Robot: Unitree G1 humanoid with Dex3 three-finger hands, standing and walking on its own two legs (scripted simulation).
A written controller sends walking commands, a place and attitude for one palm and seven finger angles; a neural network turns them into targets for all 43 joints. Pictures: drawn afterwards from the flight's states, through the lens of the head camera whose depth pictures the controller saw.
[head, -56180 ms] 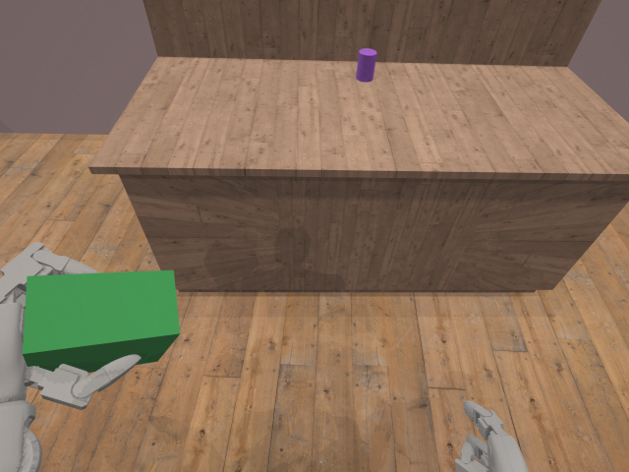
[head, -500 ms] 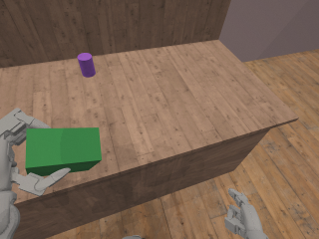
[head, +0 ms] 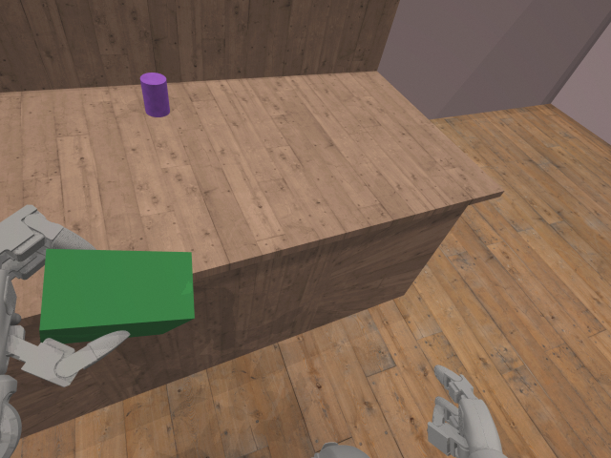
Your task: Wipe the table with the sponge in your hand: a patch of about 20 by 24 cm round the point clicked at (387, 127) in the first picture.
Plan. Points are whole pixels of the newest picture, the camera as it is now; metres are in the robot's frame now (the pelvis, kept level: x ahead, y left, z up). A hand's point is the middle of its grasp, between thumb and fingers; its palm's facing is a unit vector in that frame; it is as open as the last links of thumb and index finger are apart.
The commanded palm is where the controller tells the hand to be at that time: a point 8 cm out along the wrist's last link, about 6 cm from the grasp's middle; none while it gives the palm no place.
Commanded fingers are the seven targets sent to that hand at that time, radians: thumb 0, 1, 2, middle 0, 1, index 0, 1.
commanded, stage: stop stepping back and stand still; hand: left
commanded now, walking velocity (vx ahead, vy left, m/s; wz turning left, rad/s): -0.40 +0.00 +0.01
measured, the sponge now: (135, 298) +0.24 +0.20 +0.13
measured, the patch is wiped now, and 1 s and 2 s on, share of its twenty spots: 1.00 1.00 1.00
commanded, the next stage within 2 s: stand and wait in 1.60 s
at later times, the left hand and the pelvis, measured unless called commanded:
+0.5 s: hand out of the picture +0.01 +0.24 +0.16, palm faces +0.39 -0.89 -0.25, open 10.3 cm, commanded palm -0.05 +0.27 +0.19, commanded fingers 0.00 0.10 1.30 -1.20 -1.60 -1.20 -1.60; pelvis -0.19 -0.02 -0.01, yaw +2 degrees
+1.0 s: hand out of the picture -0.12 +0.22 +0.15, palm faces +0.37 -0.87 -0.32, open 10.3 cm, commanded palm -0.16 +0.26 +0.19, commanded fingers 0.00 0.10 1.30 -1.20 -1.60 -1.20 -1.60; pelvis -0.31 -0.02 -0.02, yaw +2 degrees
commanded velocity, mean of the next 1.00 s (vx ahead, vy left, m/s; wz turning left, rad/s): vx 0.30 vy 0.02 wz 0.00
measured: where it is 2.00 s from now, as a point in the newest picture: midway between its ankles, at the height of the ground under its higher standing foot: outside the picture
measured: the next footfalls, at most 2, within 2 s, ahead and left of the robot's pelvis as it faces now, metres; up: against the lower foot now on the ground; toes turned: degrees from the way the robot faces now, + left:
right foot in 0.28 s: -0.10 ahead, -0.12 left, +0.00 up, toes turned -1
left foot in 0.54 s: -0.26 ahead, +0.12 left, +0.00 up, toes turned +4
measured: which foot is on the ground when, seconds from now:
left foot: down 0.00-0.26, up 0.28-0.52, down 0.54-0.80, up 0.82-1.00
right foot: up 0.00-0.26, down 0.28-0.54, up 0.56-0.76, down 0.78-1.00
